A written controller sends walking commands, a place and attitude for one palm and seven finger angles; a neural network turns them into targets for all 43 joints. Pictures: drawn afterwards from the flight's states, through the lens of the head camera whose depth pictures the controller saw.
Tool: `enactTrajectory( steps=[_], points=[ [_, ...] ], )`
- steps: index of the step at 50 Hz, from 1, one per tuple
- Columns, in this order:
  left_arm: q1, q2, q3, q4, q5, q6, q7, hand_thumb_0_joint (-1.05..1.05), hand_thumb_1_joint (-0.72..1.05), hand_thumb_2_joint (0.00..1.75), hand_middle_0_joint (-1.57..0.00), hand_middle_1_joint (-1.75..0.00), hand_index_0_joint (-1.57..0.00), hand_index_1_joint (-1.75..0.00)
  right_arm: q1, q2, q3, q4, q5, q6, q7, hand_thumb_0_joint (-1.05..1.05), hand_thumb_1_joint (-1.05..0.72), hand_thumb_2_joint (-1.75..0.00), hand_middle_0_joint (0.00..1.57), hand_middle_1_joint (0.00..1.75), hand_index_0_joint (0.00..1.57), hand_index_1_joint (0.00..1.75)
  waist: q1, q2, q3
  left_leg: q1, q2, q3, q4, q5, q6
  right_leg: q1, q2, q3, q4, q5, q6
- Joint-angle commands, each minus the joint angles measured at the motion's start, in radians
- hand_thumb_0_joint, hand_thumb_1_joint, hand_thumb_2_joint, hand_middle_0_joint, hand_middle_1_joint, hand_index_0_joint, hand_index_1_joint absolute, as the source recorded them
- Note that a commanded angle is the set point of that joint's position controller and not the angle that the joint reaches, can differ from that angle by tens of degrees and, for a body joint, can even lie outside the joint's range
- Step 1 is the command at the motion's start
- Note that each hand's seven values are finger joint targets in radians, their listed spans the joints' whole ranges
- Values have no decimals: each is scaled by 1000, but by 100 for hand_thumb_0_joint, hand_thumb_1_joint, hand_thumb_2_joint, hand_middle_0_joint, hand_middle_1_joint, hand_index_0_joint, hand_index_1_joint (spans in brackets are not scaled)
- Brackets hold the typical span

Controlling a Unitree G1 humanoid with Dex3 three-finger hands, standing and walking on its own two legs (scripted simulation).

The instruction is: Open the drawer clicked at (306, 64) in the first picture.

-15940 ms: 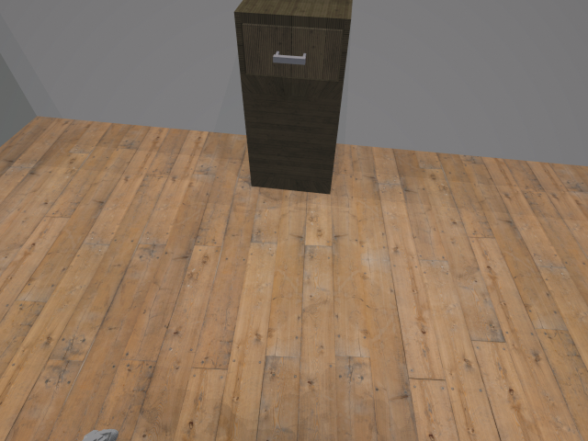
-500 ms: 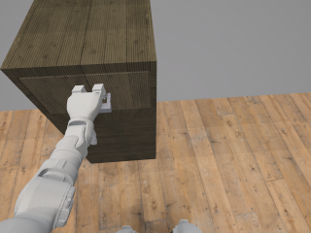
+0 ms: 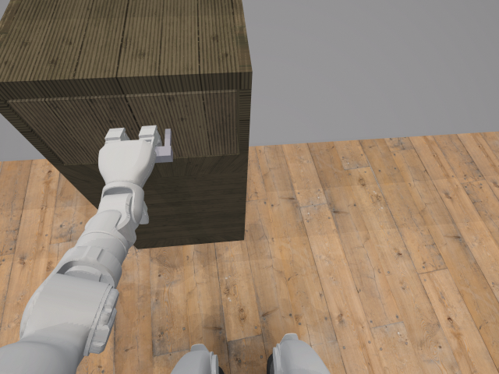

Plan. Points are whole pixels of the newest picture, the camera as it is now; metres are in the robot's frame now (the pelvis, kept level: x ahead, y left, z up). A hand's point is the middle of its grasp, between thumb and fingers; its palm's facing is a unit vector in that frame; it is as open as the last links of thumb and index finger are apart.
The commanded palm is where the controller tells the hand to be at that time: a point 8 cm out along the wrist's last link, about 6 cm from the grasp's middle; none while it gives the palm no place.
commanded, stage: lower the fingers behind the handle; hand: left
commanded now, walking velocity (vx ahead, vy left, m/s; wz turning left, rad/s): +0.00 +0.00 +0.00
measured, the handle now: (139, 146) +0.51 +0.18 -0.01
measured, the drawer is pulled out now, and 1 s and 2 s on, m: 0.00 0.00 0.05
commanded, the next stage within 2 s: close the thumb around the handle in 0.40 s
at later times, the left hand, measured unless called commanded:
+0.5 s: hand (139, 177) +0.46 +0.18 -0.03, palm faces -0.05 -0.04 -1.00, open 13.8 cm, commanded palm +0.44 +0.17 +0.02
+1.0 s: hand (139, 176) +0.46 +0.18 -0.03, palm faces -0.05 -0.03 -1.00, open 7.4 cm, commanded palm +0.44 +0.18 +0.02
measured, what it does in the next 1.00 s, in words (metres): stands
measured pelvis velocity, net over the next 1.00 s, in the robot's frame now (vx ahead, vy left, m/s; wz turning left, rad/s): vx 0.00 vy -0.01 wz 0.00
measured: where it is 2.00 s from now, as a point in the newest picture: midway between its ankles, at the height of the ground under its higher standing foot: outside the picture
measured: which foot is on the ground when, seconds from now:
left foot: down 0.00-1.00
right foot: down 0.00-1.00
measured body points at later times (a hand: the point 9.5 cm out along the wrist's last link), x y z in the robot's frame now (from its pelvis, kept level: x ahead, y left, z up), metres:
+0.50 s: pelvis +0.00 +0.00 +0.00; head +0.12 +0.00 +0.44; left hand +0.46 +0.18 +0.02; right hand +0.03 -0.27 -0.13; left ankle -0.01 +0.09 -0.67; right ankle +0.01 -0.11 -0.67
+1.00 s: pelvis +0.00 -0.01 +0.00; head +0.12 -0.01 +0.44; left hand +0.46 +0.18 +0.02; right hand +0.03 -0.27 -0.14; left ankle -0.01 +0.09 -0.67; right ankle +0.01 -0.11 -0.67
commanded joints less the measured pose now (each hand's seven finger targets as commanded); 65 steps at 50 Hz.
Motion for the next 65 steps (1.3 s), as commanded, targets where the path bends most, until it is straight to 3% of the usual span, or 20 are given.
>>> enactTrajectory(
  steps=[1, 5, 13, 14, 17, 19, 21, 25, 27, 34, 36, 38, 39, 44, 47, 50, 54, 59, 61, 65],
  points=[
    [-406, 194, 49, -193, -4, 10, 50, 0, -50, 30, -30, -120, -30, -120, 126, -154, -51, -54, -2, -8, -5, 0, -90, -90, 20, 30, 20, 30, -15, 38, -459, 329, -15, -67, -77, 430, -13, 210, 41, 19, -79, 328, -22],
    [-387, 181, 44, -212, -13, 27, 44, 0, -50, 30, -30, -120, -30, -120, 128, -152, -52, -60, 0, 0, -3, 0, -90, -90, 20, 30, 20, 30, -6, 43, -489, 363, -11, -70, -82, 471, -15, 233, 43, 17, -83, 355, -21],
    [-377, 179, 40, -201, -19, 19, 33, 0, -50, 30, -30, -120, -30, -120, 118, -151, -45, -61, 2, 1, -11, 0, -90, -90, 20, 30, 20, 30, -15, -9, -424, 320, -12, -65, -100, 412, -6, 251, 40, 22, -105, 334, -21],
    [-363, 200, 54, -195, -15, 17, 33, 0, -50, 30, -30, -120, -30, -120, 122, -153, -44, -58, 3, 1, -13, 0, -90, -90, 20, 30, 20, 30, -8, -3, -423, 314, -14, -62, -99, 413, -6, 254, 39, 24, -102, 340, -20],
    [-358, 178, 35, -201, -10, 10, 34, 0, -50, 30, -30, -120, -30, -120, 117, -148, -44, -63, 4, -2, -11, 0, -90, -90, 20, 30, 20, 30, -6, 17, -411, 318, -15, -60, -101, 401, -9, 241, 41, 22, -104, 322, -23],
    [-360, 175, 40, -227, -8, 2, 36, 0, -50, 30, -30, -120, -30, -120, 122, -147, -49, -64, 2, -3, -10, 0, -90, -90, 20, 30, 20, 30, -2, 30, -453, 350, -12, -65, -95, 449, -12, 246, 40, 20, -92, 350, -23],
    [-351, 137, 16, -213, -10, 5, 38, 0, -50, 30, -30, -120, -30, -120, 120, -143, -52, -62, 2, -2, -6, 0, -90, -90, 20, 30, 20, 30, -13, 26, -429, 356, -10, -65, -90, 451, -14, 224, 42, 17, -99, 346, -22],
    [-353, 163, 37, -223, -12, 6, 47, 0, -50, 30, -30, -120, -30, -120, 116, -146, -50, -62, 0, 1, -7, 0, -90, -90, 20, 30, 20, 30, -8, 16, -440, 343, -13, -62, -91, 442, -12, 246, 40, 21, -99, 357, -21],
    [-357, 151, 25, -207, -7, 17, 52, 0, -39, 35, -31, -121, -31, -121, 113, -144, -49, -59, 2, 2, -6, 0, -90, -90, 20, 30, 20, 30, -12, 6, -415, 323, -15, -58, -95, 425, -11, 248, 40, 21, -102, 351, -22],
    [-364, 176, 36, -213, -15, 22, 40, 0, 0, 52, -34, -125, -34, -125, 110, -145, -46, -63, 4, 2, -12, 0, -90, -90, 20, 30, 20, 30, -9, 14, -445, 319, -21, -50, -94, 411, -6, 278, 37, 30, -105, 364, -20],
    [-340, 191, 48, -197, -17, 22, 33, 0, 12, 56, -34, -127, -34, -127, 110, -146, -45, -63, 5, 2, -15, 0, -90, -90, 20, 30, 20, 30, -6, -18, -431, 294, -24, -44, -92, 410, -3, 300, 37, 35, -107, 381, -18],
    [-371, 152, 15, -201, -21, 16, 26, 0, 23, 61, -35, -128, -35, -128, 107, -141, -45, -64, 6, -3, -15, 0, -90, -90, 20, 30, 20, 30, -22, 3, -414, 295, -23, -48, -94, 394, -4, 273, 37, 33, -110, 363, -19],
    [-366, 181, 34, -190, -17, 14, 26, 0, 28, 64, -36, -128, -36, -128, 114, -146, -44, -60, 7, -3, -16, 0, -90, -90, 20, 30, 20, 30, -17, -12, -411, 286, -22, -48, -91, 386, -3, 274, 36, 34, -107, 355, -18],
    [-349, 201, 57, -221, -15, 1, 25, 0, 56, 76, -38, -131, -38, -131, 123, -146, -47, -62, 2, -4, -14, 0, -90, -90, 20, 30, 20, 30, -3, 8, -470, 314, -21, -50, -82, 439, -5, 292, 37, 34, -92, 402, -18],
    [-340, 152, 23, -223, -16, -2, 27, 0, 73, 83, -39, -133, -39, -133, 118, -140, -50, -64, 4, -4, -11, 0, -90, -90, 20, 30, 20, 30, -11, 9, -438, 314, -19, -45, -85, 430, -6, 279, 38, 31, -103, 390, -18],
    [-343, 190, 49, -215, -16, 0, 32, 0, 90, 90, -40, -135, -40, -135, 118, -145, -48, -59, 3, -2, -12, 0, -90, -90, 20, 30, 20, 30, -8, -9, -438, 296, -21, -47, -84, 419, -4, 287, 38, 34, -100, 390, -18],
    [-327, 165, 32, -201, -17, 9, 34, 0, 90, 90, -40, -135, -40, -135, 117, -144, -48, -58, 4, 1, -9, 0, -90, -90, 20, 30, 20, 30, -11, 0, -419, 298, -21, -48, -90, 423, -6, 280, 38, 30, -103, 389, -19],
    [-339, 206, 58, -211, -24, 12, 29, 0, 90, 90, -40, -135, -40, -135, 116, -148, -46, -62, 4, -1, -12, 0, -90, -90, 20, 30, 20, 30, -2, 2, -453, 294, -25, -43, -92, 403, -3, 306, 37, 38, -105, 382, -17],
    [-348, 186, 40, -210, -25, 10, 24, 0, 90, 90, -40, -135, -40, -135, 115, -146, -46, -60, 6, -4, -13, 0, -90, -90, 20, 30, 20, 30, -10, 3, -425, 290, -24, -42, -96, 392, -3, 293, 38, 37, -112, 369, -17],
    [-351, 228, 63, -194, -25, 6, 22, 0, 90, 90, -40, -135, -40, -135, 115, -151, -40, -58, 8, -6, -17, 0, -90, -90, 20, 30, 20, 30, -9, -11, -413, 262, -26, -40, -94, 368, 1, 294, 36, 41, -110, 357, -16]
  ],
)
